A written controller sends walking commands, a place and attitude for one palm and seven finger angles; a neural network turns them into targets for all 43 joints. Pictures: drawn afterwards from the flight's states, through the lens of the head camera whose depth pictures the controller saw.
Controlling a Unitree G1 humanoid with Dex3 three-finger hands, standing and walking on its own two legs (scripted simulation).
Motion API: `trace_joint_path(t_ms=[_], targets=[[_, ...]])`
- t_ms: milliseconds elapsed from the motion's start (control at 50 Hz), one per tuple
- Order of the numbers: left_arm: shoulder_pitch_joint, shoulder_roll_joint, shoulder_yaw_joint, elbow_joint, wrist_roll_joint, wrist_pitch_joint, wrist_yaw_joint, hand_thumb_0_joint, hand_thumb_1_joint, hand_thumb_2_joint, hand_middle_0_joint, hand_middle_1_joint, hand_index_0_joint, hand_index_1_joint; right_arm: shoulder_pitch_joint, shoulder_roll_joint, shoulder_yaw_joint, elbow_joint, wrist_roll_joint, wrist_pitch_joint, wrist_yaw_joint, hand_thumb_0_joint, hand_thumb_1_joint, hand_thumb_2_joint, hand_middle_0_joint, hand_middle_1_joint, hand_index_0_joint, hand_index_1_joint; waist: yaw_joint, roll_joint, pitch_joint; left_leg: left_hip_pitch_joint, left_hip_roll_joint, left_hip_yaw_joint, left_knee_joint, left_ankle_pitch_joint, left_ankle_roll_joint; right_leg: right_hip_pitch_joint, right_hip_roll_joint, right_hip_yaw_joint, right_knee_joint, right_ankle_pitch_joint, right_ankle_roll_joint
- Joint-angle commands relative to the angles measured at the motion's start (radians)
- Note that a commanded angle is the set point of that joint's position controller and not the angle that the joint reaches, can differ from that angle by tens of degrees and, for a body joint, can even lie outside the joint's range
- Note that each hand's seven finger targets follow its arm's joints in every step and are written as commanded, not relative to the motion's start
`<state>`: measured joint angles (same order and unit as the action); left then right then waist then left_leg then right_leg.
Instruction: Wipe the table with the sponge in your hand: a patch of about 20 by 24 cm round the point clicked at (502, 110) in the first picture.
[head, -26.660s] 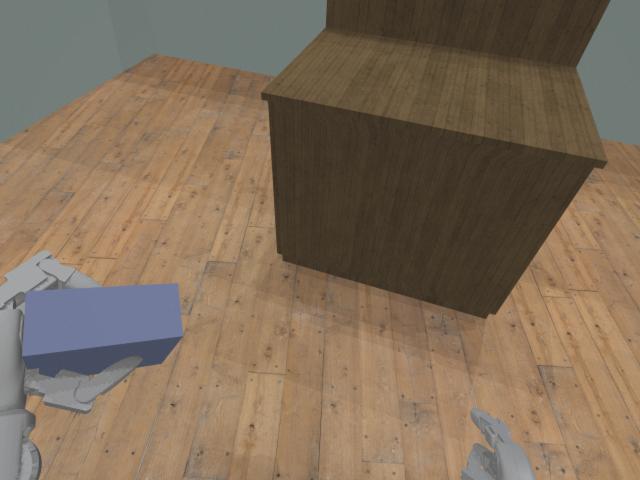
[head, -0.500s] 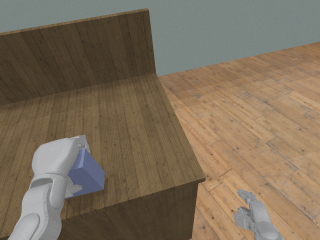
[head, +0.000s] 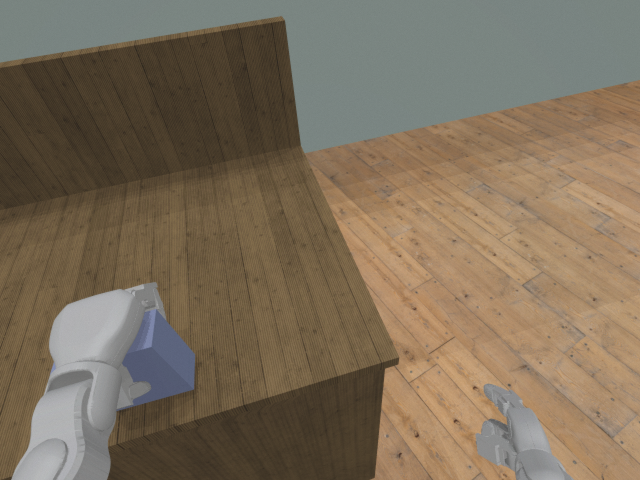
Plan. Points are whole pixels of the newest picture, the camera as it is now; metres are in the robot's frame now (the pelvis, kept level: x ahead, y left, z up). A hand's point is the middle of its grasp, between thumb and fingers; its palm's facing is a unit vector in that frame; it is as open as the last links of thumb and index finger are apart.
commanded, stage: lower the sponge onto the table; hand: left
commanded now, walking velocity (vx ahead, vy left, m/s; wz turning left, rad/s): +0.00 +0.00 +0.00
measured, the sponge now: (139, 370) +0.21 +0.28 +0.04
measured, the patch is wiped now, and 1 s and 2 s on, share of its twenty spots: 0.00 0.35 0.45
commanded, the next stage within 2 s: wipe forward along the first lane in 0.26 s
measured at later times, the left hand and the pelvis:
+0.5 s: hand (131, 344) +0.22 +0.28 +0.07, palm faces +0.00 -0.10 -0.99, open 9.4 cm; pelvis +0.00 +0.00 +0.00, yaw +1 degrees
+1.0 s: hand (135, 313) +0.27 +0.30 +0.07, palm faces -0.05 -0.06 -1.00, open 9.4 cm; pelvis -0.01 -0.01 +0.00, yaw +2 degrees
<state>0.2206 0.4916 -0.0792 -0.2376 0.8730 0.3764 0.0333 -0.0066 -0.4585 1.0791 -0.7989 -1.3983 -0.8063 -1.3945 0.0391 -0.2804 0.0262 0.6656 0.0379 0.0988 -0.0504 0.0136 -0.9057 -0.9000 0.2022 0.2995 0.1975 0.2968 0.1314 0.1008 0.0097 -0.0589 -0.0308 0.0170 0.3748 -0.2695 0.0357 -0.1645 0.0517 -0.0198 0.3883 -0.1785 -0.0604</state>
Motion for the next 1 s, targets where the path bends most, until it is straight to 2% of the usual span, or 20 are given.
trace_joint_path(t_ms=[0,80,120,160,200,220,240,320,340,420,440,520,540,620,640,720,780,820,840,980], targets=[[-0.190,0.210,0.163,-0.162,0.031,-0.001,0.060,0.000,0.100,1.300,-1.200,-1.600,-1.200,-1.600,-0.189,-0.095,-0.039,-0.162,-0.001,-0.051,-0.004,0.000,-0.900,-0.900,0.200,0.300,0.200,0.300,-0.002,-0.052,-0.165,-0.087,-0.011,-0.088,-0.038,0.275,0.004,0.150,-0.028,0.149,-0.038,0.148,-0.029],[-0.161,0.159,0.118,-0.169,0.019,0.009,0.056,0.000,0.100,1.300,-1.200,-1.600,-1.200,-1.600,-0.195,-0.091,-0.039,-0.168,0.000,-0.053,0.000,0.000,-0.900,-0.900,0.200,0.300,0.200,0.300,-0.006,-0.060,-0.179,-0.087,-0.011,-0.087,-0.039,0.286,0.007,0.161,-0.032,0.133,-0.029,0.173,-0.024],[-0.154,0.189,0.146,-0.151,0.020,0.017,0.056,0.000,0.100,1.300,-1.200,-1.600,-1.200,-1.600,-0.222,-0.094,-0.034,-0.167,0.002,-0.053,-0.001,0.000,-0.900,-0.900,0.200,0.300,0.200,0.300,-0.002,-0.060,-0.164,-0.088,-0.014,-0.090,-0.039,0.267,0.010,0.154,-0.022,0.165,-0.035,0.156,-0.030],[-0.187,0.181,0.131,-0.125,0.029,0.011,0.054,0.000,0.100,1.300,-1.200,-1.600,-1.200,-1.600,-0.192,-0.093,-0.035,-0.161,0.000,-0.051,-0.004,0.000,-0.900,-0.900,0.200,0.300,0.200,0.300,-0.011,-0.105,-0.160,-0.101,-0.013,-0.081,-0.035,0.257,0.014,0.147,-0.030,0.136,-0.035,0.147,-0.019],[-0.227,0.203,0.145,-0.104,0.038,0.004,0.059,0.000,0.100,1.300,-1.200,-1.600,-1.200,-1.600,-0.192,-0.097,-0.037,-0.154,-0.001,-0.048,-0.009,0.000,-0.900,-0.900,0.200,0.300,0.200,0.300,-0.012,-0.102,-0.159,-0.106,-0.014,-0.079,-0.036,0.233,0.014,0.139,-0.031,0.143,-0.042,0.116,-0.017],[-0.216,0.211,0.155,-0.116,0.038,0.007,0.062,0.000,0.100,1.300,-1.200,-1.600,-1.200,-1.600,-0.219,-0.094,-0.032,-0.161,0.001,-0.053,-0.008,0.000,-0.900,-0.900,0.200,0.300,0.200,0.300,-0.004,-0.059,-0.153,-0.097,-0.017,-0.086,-0.042,0.225,0.014,0.137,-0.022,0.168,-0.046,0.098,-0.029],[-0.198,0.178,0.137,-0.104,0.036,0.002,0.063,0.000,0.100,1.300,-1.200,-1.600,-1.200,-1.600,-0.190,-0.091,-0.035,-0.161,0.000,-0.056,-0.007,0.000,-0.900,-0.900,0.200,0.300,0.200,0.300,-0.008,-0.081,-0.181,-0.103,-0.015,-0.076,-0.035,0.243,0.016,0.156,-0.031,0.130,-0.030,0.122,-0.021],[-0.162,0.173,0.141,-0.076,0.023,-0.001,0.060,0.000,0.100,1.300,-1.200,-1.600,-1.200,-1.600,-0.211,-0.093,-0.035,-0.157,0.006,-0.053,-0.005,0.000,-0.900,-0.900,0.200,0.300,0.200,0.300,-0.005,-0.077,-0.149,-0.106,-0.016,-0.086,-0.038,0.238,0.011,0.134,-0.022,0.161,-0.039,0.127,-0.028],[-0.156,0.144,0.118,-0.068,0.022,0.000,0.058,0.000,0.100,1.300,-1.200,-1.600,-1.200,-1.600,-0.187,-0.093,-0.036,-0.157,0.004,-0.053,-0.003,0.000,-0.900,-0.900,0.200,0.300,0.200,0.300,-0.011,-0.099,-0.166,-0.114,-0.013,-0.075,-0.032,0.242,0.014,0.141,-0.031,0.126,-0.029,0.134,-0.017],[-0.265,0.186,0.128,-0.026,0.037,0.007,0.061,0.000,0.100,1.300,-1.200,-1.600,-1.200,-1.600,-0.207,-0.101,-0.032,-0.144,0.007,-0.050,-0.010,0.000,-0.900,-0.900,0.200,0.300,0.200,0.300,-0.023,-0.080,-0.126,-0.120,-0.015,-0.082,-0.039,0.204,0.010,0.099,-0.020,0.151,-0.046,0.083,-0.025],[-0.280,0.166,0.114,-0.015,0.042,0.005,0.061,0.000,0.100,1.300,-1.200,-1.600,-1.200,-1.600,-0.185,-0.099,-0.034,-0.144,0.007,-0.052,-0.012,0.000,-0.900,-0.900,0.200,0.300,0.200,0.300,-0.024,-0.086,-0.159,-0.123,-0.015,-0.072,-0.035,0.209,0.013,0.114,-0.028,0.118,-0.036,0.085,-0.018],[-0.324,0.177,0.114,0.031,0.044,-0.004,0.060,0.000,0.100,1.300,-1.200,-1.600,-1.200,-1.600,-0.196,-0.100,-0.034,-0.138,0.009,-0.055,-0.018,0.000,-0.900,-0.900,0.200,0.300,0.200,0.300,-0.020,-0.093,-0.166,-0.120,-0.019,-0.081,-0.039,0.198,0.010,0.107,-0.020,0.139,-0.040,0.076,-0.023],[-0.332,0.136,0.082,0.040,0.044,-0.010,0.058,0.000,0.100,1.300,-1.200,-1.600,-1.200,-1.600,-0.177,-0.096,-0.036,-0.138,0.009,-0.058,-0.017,0.000,-0.900,-0.900,0.200,0.300,0.200,0.300,-0.029,-0.111,-0.187,-0.120,-0.017,-0.073,-0.031,0.212,0.012,0.115,-0.028,0.108,-0.029,0.097,-0.016],[-0.354,0.172,0.111,0.120,0.033,-0.017,0.052,0.000,0.100,1.300,-1.200,-1.600,-1.200,-1.600,-0.178,-0.104,-0.037,-0.128,0.014,-0.057,-0.021,0.000,-0.900,-0.900,0.200,0.300,0.200,0.300,-0.030,-0.128,-0.162,-0.142,-0.020,-0.077,-0.036,0.178,0.012,0.105,-0.023,0.136,-0.040,0.082,-0.017],[-0.369,0.134,0.077,0.131,0.032,-0.023,0.050,0.000,0.100,1.300,-1.200,-1.600,-1.200,-1.600,-0.165,-0.101,-0.036,-0.131,0.015,-0.061,-0.022,0.000,-0.900,-0.900,0.200,0.300,0.200,0.300,-0.039,-0.133,-0.171,-0.146,-0.020,-0.065,-0.029,0.183,0.016,0.111,-0.032,0.107,-0.034,0.093,-0.008],[-0.418,0.204,0.128,0.210,0.040,-0.040,0.049,0.000,0.100,1.300,-1.200,-1.600,-1.200,-1.600,-0.159,-0.111,-0.035,-0.119,0.016,-0.059,-0.029,0.000,-0.900,-0.900,0.200,0.300,0.200,0.300,-0.036,-0.139,-0.151,-0.170,-0.024,-0.072,-0.032,0.150,0.014,0.096,-0.027,0.131,-0.043,0.062,-0.013],[-0.474,0.166,0.084,0.273,0.045,-0.053,0.042,0.000,0.100,1.300,-1.200,-1.600,-1.200,-1.600,-0.130,-0.110,-0.038,-0.111,0.018,-0.061,-0.033,0.000,-0.900,-0.900,0.200,0.300,0.200,0.300,-0.052,-0.147,-0.144,-0.186,-0.025,-0.060,-0.025,0.135,0.017,0.080,-0.034,0.100,-0.044,0.052,-0.004],[-0.483,0.209,0.119,0.302,0.049,-0.059,0.041,0.000,0.100,1.300,-1.200,-1.600,-1.200,-1.600,-0.132,-0.118,-0.040,-0.108,0.021,-0.062,-0.033,0.000,-0.900,-0.900,0.200,0.300,0.200,0.300,-0.045,-0.121,-0.149,-0.188,-0.027,-0.067,-0.023,0.131,0.015,0.074,-0.027,0.121,-0.044,0.043,-0.013],[-0.476,0.175,0.094,0.316,0.047,-0.064,0.038,0.000,0.100,1.300,-1.200,-1.600,-1.200,-1.600,-0.116,-0.114,-0.042,-0.112,0.021,-0.064,-0.032,0.000,-0.900,-0.900,0.200,0.300,0.200,0.300,-0.049,-0.143,-0.178,-0.195,-0.027,-0.059,-0.015,0.140,0.017,0.093,-0.035,0.098,-0.033,0.062,-0.005],[-0.537,0.210,0.115,0.410,0.049,-0.113,0.034,0.000,0.100,1.300,-1.200,-1.600,-1.200,-1.600,-0.072,-0.126,-0.052,-0.100,0.023,-0.063,-0.035,0.000,-0.900,-0.900,0.200,0.300,0.200,0.300,-0.061,-0.162,-0.176,-0.234,-0.029,-0.055,0.002,0.108,0.021,0.067,-0.036,0.100,-0.028,0.058,0.000]])
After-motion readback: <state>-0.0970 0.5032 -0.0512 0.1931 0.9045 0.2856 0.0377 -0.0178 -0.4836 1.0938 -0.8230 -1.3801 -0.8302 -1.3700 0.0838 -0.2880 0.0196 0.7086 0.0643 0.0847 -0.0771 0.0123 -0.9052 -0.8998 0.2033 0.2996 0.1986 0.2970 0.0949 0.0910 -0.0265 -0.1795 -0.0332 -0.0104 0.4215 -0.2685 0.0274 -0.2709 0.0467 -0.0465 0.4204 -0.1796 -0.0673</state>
